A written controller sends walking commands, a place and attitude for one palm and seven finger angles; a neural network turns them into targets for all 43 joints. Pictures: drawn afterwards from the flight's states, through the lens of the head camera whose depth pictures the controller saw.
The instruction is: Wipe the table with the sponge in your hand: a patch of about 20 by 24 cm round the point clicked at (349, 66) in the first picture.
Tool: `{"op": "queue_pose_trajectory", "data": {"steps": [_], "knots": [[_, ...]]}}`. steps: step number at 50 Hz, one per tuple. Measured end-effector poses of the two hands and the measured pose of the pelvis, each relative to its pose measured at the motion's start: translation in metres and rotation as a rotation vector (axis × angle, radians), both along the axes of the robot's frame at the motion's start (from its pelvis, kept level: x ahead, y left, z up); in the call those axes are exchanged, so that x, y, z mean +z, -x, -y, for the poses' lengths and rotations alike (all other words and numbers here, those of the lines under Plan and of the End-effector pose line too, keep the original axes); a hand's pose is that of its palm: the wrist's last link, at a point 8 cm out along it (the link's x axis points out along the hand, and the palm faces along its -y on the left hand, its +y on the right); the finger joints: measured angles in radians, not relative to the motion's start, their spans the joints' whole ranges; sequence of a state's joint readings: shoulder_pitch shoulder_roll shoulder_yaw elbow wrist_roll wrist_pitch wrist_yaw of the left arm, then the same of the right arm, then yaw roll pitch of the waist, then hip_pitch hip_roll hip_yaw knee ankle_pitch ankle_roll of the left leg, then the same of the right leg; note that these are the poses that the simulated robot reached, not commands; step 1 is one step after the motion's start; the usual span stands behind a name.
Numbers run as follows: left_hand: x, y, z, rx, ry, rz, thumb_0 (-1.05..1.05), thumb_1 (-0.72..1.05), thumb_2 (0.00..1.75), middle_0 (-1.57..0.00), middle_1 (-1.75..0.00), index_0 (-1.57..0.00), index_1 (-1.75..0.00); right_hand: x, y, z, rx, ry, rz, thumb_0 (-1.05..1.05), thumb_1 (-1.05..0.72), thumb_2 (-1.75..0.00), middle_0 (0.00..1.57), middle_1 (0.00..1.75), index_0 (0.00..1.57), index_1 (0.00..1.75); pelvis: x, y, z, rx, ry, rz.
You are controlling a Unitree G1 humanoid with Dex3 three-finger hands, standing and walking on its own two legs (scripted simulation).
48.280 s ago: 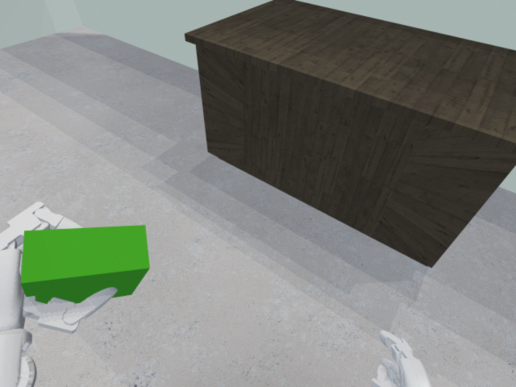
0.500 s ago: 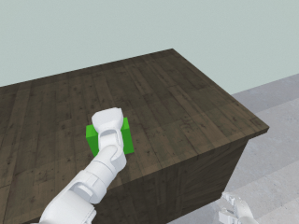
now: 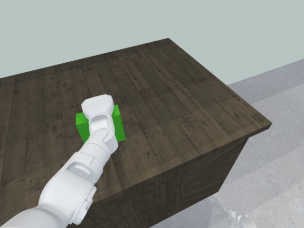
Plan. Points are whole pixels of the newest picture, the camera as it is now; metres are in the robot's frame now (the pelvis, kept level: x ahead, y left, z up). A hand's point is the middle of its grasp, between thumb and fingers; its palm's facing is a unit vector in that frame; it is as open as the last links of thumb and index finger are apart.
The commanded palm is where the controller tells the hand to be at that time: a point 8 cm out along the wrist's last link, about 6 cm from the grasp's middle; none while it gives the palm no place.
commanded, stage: wipe forward along the third lane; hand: left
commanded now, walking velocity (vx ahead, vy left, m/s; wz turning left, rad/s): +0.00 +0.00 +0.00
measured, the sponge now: (103, 131) +0.40 +0.18 +0.02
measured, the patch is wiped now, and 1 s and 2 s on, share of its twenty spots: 0.85 0.90 0.90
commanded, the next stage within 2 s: wipe back along the third lane in 0.50 s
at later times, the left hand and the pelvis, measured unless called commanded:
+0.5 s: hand (96, 113) +0.44 +0.20 +0.07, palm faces -0.06 -0.05 -1.00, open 9.6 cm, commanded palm +0.43 +0.20 +0.11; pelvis +0.00 +0.03 +0.00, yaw +0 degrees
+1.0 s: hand (99, 115) +0.43 +0.19 +0.07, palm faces -0.01 -0.04 -1.00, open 9.6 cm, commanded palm +0.40 +0.17 +0.10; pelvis +0.01 +0.04 +0.00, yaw +0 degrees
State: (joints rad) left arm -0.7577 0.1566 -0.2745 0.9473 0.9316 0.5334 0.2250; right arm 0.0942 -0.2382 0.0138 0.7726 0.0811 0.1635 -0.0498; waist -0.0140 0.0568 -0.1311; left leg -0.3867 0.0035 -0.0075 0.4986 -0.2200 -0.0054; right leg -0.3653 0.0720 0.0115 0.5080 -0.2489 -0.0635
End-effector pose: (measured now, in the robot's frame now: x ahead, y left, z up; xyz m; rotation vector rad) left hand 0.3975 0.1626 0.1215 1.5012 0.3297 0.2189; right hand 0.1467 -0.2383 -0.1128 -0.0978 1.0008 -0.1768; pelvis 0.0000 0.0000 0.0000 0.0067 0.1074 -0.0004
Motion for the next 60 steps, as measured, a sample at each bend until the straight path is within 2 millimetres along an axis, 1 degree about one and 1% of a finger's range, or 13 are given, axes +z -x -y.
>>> {"op": "queue_pose_trajectory", "data": {"steps": [4,10,16,21,26,33,38,42,45,48,54,60], "knots": [[0.0,-0.007,-0.006,0.001,-0.003,0.0,0.01,-0.48,1.06,-0.76,-1.4,-0.8,-1.35,0.0,0.003,-0.002,-0.008,0.004,-0.014,0.01,-0.9,-0.9,0.2,0.3,0.2,0.3,0.0,-0.003,-0.004,-0.003,0.003,-0.011],[-0.002,-0.012,-0.01,-0.007,-0.005,0.001,0.0,-0.48,1.06,-0.76,-1.4,-0.8,-1.35,0.0,0.004,-0.007,-0.011,0.011,-0.03,0.01,-0.9,-0.9,0.2,0.3,0.2,0.3,0.0,-0.006,-0.012,-0.003,0.009,-0.02],[-0.001,-0.018,-0.018,0.0,-0.005,0.008,0.0,-0.48,1.06,-0.76,-1.4,-0.8,-1.35,0.003,0.003,-0.014,-0.01,0.021,-0.027,0.01,-0.9,-0.9,0.2,0.3,0.2,0.3,0.0,-0.006,-0.019,-0.002,0.013,-0.029],[-0.001,-0.023,-0.024,0.006,-0.01,0.003,0.0,-0.48,1.06,-0.76,-1.41,-0.8,-1.35,0.002,0.007,-0.019,-0.011,0.025,-0.032,0.01,-0.9,-0.9,0.2,0.3,0.2,0.3,-0.001,-0.004,-0.025,0.0,0.017,-0.04],[-0.001,-0.03,-0.029,0.008,-0.019,-0.001,0.0,-0.48,1.06,-0.76,-1.41,-0.8,-1.35,-0.002,0.018,-0.024,-0.019,0.027,-0.055,0.01,-0.9,-0.9,0.2,0.3,0.2,0.3,-0.002,-0.002,-0.029,0.001,0.021,-0.055],[-0.001,-0.038,-0.035,0.011,-0.022,-0.002,0.01,-0.48,1.06,-0.76,-1.4,-0.8,-1.35,-0.009,0.044,-0.026,-0.045,0.027,-0.111,0.01,-0.9,-0.9,0.2,0.3,0.2,0.3,-0.004,-0.001,-0.034,-0.002,0.025,-0.075],[-0.003,-0.037,-0.033,0.0,-0.033,0.01,0.0,-0.48,1.06,-0.76,-1.41,-0.8,-1.36,-0.013,0.06,-0.026,-0.061,0.018,-0.147,0.01,-0.9,-0.9,0.2,0.3,0.2,0.3,-0.004,-0.003,-0.037,-0.005,0.028,-0.078],[-0.003,-0.033,-0.03,-0.011,-0.048,0.025,0.0,-0.47,1.06,-0.75,-1.42,-0.78,-1.37,-0.015,0.062,-0.028,-0.062,0.003,-0.156,0.01,-0.9,-0.9,0.2,0.3,0.2,0.3,-0.003,-0.005,-0.038,-0.005,0.028,-0.073],[-0.002,-0.028,-0.026,-0.016,-0.043,0.035,0.0,-0.46,1.06,-0.74,-1.43,-0.78,-1.38,-0.015,0.055,-0.031,-0.051,-0.012,-0.146,0.01,-0.9,-0.9,0.2,0.3,0.2,0.3,-0.003,-0.006,-0.038,-0.004,0.028,-0.065],[-0.002,-0.022,-0.022,-0.018,-0.033,0.042,-0.01,-0.46,1.06,-0.74,-1.44,-0.77,-1.39,-0.013,0.042,-0.035,-0.031,-0.028,-0.121,0.01,-0.9,-0.9,0.2,0.3,0.2,0.3,-0.003,-0.008,-0.038,-0.001,0.028,-0.055],[-0.002,-0.009,-0.013,-0.016,-0.016,0.045,-0.01,-0.46,1.06,-0.73,-1.44,-0.76,-1.4,-0.002,-0.001,-0.043,0.027,-0.05,-0.03,0.01,-0.9,-0.9,0.2,0.3,0.2,0.3,-0.001,-0.01,-0.035,0.008,0.025,-0.029],[-0.002,-0.002,-0.007,-0.011,-0.013,0.039,-0.01,-0.46,1.06,-0.73,-1.44,-0.76,-1.39,0.013,-0.042,-0.05,0.082,-0.058,0.061,0.01,-0.9,-0.9,0.2,0.3,0.2,0.3,0.0,-0.011,-0.03,0.016,0.021,-0.015]]}}
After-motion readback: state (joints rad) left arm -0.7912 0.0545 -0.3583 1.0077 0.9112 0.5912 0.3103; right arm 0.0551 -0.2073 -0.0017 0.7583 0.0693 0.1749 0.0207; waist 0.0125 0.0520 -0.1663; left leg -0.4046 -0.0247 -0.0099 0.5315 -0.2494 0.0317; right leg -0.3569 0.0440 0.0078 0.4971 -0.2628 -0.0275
